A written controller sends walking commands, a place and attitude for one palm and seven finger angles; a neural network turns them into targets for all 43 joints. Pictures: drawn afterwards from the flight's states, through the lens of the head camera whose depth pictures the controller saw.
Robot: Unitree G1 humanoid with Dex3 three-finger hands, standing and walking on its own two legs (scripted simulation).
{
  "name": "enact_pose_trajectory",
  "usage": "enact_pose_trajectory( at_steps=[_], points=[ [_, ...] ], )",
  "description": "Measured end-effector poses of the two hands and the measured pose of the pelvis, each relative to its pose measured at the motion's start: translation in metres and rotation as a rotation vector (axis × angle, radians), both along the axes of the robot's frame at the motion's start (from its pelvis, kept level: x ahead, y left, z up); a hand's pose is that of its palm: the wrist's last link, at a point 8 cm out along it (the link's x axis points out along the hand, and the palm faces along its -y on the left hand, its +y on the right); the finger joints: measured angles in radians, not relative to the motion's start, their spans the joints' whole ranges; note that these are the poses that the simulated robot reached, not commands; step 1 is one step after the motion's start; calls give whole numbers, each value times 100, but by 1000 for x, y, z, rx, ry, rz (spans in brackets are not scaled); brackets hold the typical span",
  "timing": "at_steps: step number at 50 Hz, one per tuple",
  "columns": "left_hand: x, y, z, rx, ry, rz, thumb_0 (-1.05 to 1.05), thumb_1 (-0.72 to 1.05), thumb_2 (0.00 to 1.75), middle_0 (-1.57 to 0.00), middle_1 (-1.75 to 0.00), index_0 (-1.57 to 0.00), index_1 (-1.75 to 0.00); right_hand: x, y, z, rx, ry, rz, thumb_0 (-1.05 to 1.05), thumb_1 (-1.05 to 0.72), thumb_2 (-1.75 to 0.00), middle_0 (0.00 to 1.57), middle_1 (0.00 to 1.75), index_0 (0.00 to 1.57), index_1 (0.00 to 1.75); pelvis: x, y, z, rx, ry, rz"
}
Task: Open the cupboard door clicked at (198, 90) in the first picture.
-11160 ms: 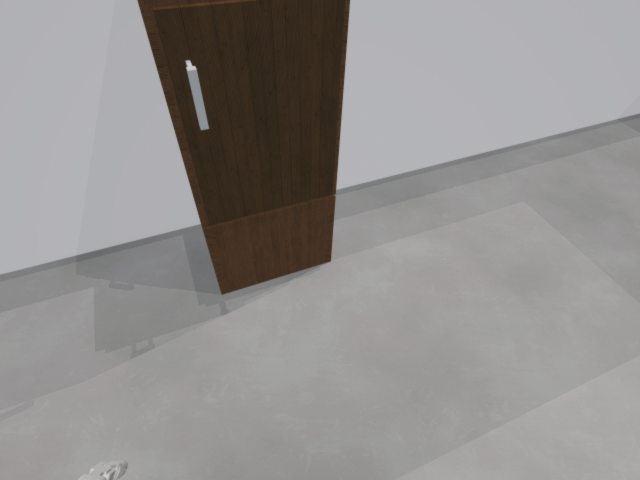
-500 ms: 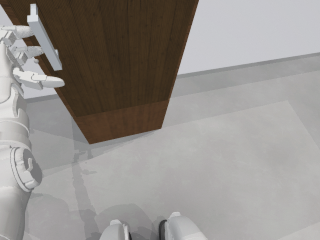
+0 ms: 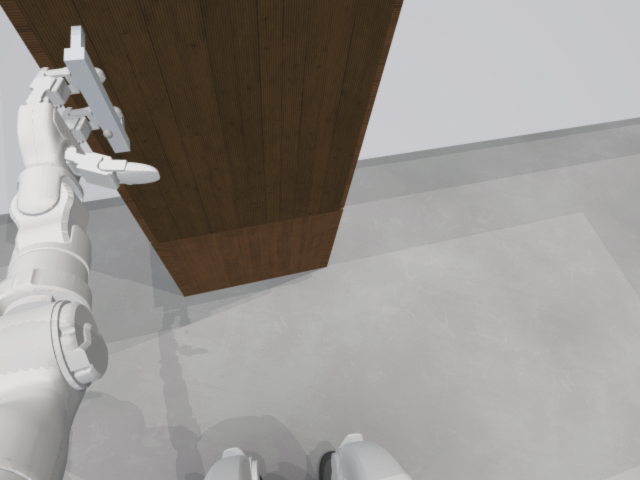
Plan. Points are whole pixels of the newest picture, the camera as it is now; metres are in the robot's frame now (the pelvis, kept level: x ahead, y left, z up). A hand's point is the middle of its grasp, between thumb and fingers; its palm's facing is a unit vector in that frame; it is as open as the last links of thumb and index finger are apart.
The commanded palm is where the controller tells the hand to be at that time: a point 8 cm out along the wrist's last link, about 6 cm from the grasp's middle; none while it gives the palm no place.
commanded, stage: slide the fingers in behind the handle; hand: left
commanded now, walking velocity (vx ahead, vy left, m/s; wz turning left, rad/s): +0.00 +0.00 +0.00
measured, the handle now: (101, 94) +0.57 +0.22 +0.09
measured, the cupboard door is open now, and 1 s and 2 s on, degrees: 0 0 12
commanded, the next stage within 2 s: close the thumb around the handle in 0.68 s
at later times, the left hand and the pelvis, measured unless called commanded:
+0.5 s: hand (116, 133) +0.51 +0.20 +0.09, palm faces +0.16 -0.99 -0.02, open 14.0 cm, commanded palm +0.48 +0.24 +0.08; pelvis +0.00 +0.01 +0.00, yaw +0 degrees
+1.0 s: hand (126, 134) +0.51 +0.19 +0.09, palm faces +0.15 -0.99 -0.01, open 12.7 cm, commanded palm +0.48 +0.23 +0.08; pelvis -0.01 +0.01 +0.00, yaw +1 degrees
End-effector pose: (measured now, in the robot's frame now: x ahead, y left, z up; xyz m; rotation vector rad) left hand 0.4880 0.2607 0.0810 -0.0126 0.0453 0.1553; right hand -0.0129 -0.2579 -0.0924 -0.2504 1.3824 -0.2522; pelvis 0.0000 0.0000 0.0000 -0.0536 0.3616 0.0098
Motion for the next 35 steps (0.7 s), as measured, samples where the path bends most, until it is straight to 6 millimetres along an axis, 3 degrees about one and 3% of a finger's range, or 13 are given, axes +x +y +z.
enact_pose_trajectory(
  at_steps=[7,18,35],
  points=[
    [0,1,6,29,-42,9,-2,-50,30,-31,-121,-30,-120,2,2,0,6,-6,1,0,-90,-90,20,29,20,30,1,1,0,1,1,-1],
    [-3,-14,2,-1,-22,-1,-2,-51,30,-30,-121,-30,-120,0,8,-4,21,-6,6,0,-90,-90,20,29,21,30,-1,5,0,0,-6,4],
    [-13,-12,10,18,-59,10,-2,-51,30,-30,-120,-30,-120,-13,11,-5,27,-4,4,0,-90,-90,20,29,21,30,-9,7,-1,2,-19,1]
  ],
)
